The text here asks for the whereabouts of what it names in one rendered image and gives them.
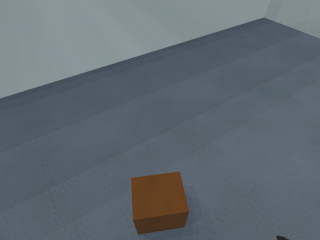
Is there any carton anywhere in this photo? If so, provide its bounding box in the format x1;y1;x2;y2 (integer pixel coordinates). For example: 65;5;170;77
131;171;189;235

